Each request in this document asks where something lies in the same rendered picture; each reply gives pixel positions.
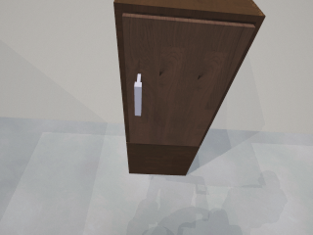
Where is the cupboard door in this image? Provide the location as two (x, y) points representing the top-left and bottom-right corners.
(122, 13), (255, 147)

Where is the handle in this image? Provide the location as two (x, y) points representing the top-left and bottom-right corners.
(134, 73), (142, 117)

